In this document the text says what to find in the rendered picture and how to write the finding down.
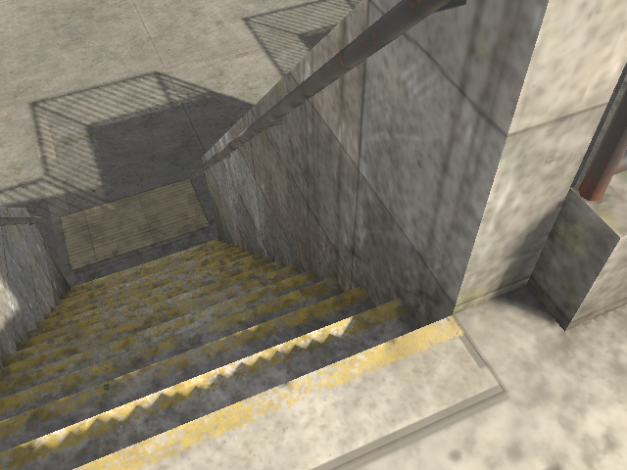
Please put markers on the stairs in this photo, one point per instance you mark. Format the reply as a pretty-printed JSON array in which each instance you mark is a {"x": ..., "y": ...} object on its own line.
[{"x": 133, "y": 354}]

